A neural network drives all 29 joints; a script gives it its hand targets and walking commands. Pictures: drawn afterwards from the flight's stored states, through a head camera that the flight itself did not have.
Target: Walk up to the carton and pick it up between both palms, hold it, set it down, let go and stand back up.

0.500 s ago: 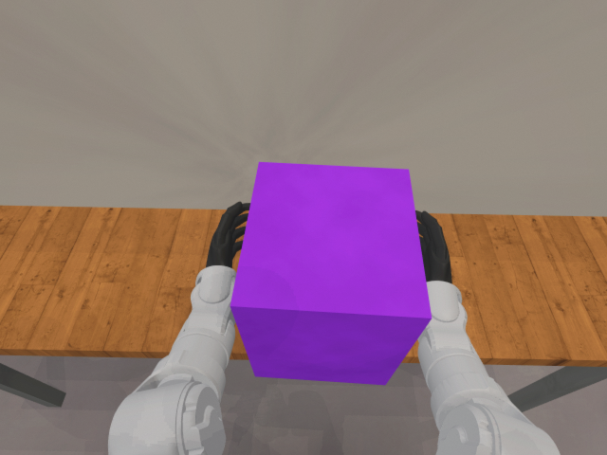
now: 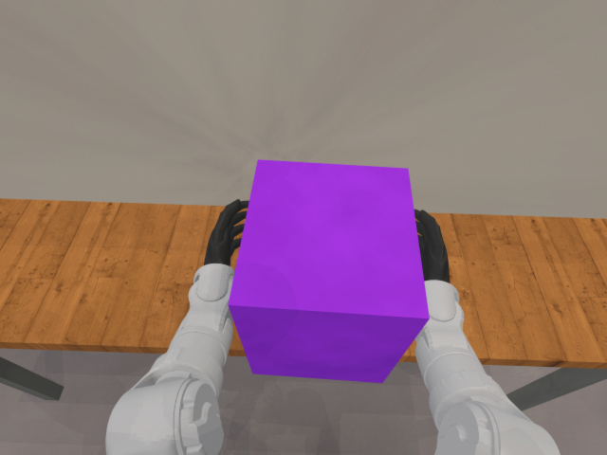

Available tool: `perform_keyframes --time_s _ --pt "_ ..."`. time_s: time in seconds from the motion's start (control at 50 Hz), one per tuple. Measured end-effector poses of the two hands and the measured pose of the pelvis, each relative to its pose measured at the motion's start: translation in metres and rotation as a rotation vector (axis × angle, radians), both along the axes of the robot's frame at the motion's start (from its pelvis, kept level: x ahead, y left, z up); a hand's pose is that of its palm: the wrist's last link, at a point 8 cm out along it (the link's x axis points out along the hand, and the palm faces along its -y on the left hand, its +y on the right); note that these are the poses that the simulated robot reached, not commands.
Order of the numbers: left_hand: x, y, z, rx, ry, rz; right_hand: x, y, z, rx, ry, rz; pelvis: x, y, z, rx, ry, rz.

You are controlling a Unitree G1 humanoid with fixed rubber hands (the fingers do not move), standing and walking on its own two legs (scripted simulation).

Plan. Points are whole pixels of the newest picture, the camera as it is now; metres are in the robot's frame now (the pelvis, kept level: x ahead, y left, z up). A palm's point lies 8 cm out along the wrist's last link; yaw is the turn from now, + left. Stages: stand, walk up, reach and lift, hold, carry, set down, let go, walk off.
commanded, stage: reach and lift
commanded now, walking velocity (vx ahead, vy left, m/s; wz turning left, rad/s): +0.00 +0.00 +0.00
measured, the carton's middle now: (324, 279) +0.37 -0.01 -0.01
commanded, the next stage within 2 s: none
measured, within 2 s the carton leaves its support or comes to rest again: leaves its support in 0.26 s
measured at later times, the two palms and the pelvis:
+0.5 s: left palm (214, 255) +0.39 +0.14 +0.04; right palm (432, 261) +0.37 -0.15 +0.04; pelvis -0.02 -0.01 +0.00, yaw +1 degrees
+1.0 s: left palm (216, 240) +0.39 +0.13 +0.07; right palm (444, 250) +0.37 -0.16 +0.07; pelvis -0.02 -0.01 +0.00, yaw +1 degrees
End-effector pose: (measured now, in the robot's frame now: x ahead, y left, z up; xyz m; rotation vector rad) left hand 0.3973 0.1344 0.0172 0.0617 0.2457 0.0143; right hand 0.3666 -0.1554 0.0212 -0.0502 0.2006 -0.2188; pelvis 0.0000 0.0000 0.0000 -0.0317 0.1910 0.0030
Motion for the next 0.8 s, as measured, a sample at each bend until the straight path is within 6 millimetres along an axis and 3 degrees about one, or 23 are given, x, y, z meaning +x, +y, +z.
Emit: perform_keyframes --time_s 0.4,0.8 --pt "-0.011 0.008 0.013 -0.016 -0.099 0.045 0.0 0.007 0.016 -0.034 -0.104 0.043 -0.011 -0.006 -0.001 0.005 0.053 0.015" --pt "-0.007 -0.003 0.027 -0.016 -0.081 0.035 0.0 -0.004 0.029 -0.022 -0.089 0.03 -0.02 -0.014 -0.001 0.014 0.052 0.004"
